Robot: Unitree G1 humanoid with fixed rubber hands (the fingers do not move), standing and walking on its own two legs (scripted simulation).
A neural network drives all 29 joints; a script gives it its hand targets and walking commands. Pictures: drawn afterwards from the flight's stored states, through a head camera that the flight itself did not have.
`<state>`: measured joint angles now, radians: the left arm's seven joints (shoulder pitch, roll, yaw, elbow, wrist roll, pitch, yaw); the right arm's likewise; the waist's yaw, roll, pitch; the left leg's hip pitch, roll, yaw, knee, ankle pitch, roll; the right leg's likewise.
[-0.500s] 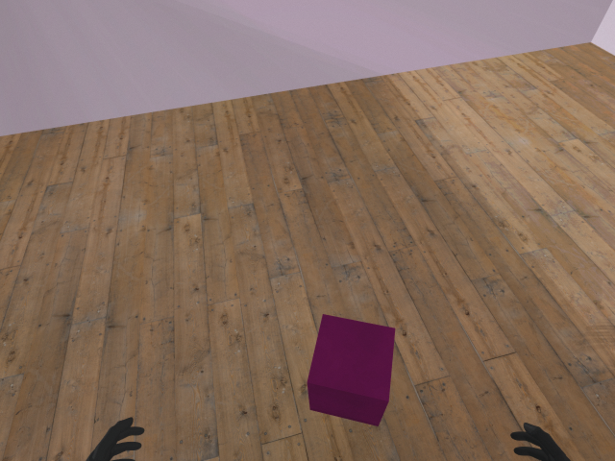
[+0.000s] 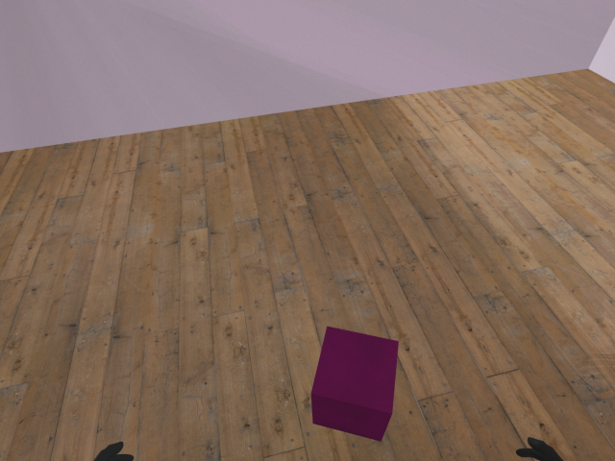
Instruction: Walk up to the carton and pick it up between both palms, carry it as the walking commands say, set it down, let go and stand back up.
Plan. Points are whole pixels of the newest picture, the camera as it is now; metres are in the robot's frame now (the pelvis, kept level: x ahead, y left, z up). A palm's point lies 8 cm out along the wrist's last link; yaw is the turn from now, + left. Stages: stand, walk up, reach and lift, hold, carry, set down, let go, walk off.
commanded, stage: stand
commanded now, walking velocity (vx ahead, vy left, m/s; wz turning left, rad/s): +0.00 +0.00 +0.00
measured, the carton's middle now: (354, 383) +0.47 -0.09 -0.65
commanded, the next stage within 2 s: none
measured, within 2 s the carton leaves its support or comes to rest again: neither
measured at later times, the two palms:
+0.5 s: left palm out of the picture +0.08 +0.31 -0.09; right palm out of the picture +0.08 -0.32 -0.10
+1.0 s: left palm out of the picture +0.07 +0.31 -0.09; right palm out of the picture +0.08 -0.32 -0.10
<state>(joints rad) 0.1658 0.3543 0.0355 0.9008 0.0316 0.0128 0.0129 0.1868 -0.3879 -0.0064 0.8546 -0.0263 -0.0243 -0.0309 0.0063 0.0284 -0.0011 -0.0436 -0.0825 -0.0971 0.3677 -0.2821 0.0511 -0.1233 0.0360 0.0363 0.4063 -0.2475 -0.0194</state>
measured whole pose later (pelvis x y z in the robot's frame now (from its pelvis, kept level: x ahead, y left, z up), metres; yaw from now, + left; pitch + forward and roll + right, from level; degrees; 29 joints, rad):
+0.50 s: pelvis -0.01 -0.01 +0.00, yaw +1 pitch -2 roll +0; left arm 0.11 0.38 0.02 1.02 0.02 -0.01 0.01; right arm 0.17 -0.41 0.02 0.97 -0.01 -0.02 -0.02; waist 0.01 0.03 0.02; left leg -0.04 -0.07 -0.11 0.33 -0.25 0.04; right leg -0.11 0.04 0.02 0.35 -0.20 -0.03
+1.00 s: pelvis -0.01 -0.01 +0.00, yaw +1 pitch -2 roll +0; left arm 0.10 0.39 0.02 1.06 0.01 0.00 0.00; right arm 0.16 -0.42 0.02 1.00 -0.01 -0.02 -0.03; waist 0.01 0.02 0.03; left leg -0.04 -0.07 -0.11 0.31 -0.23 0.03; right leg -0.11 0.04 0.02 0.35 -0.20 -0.03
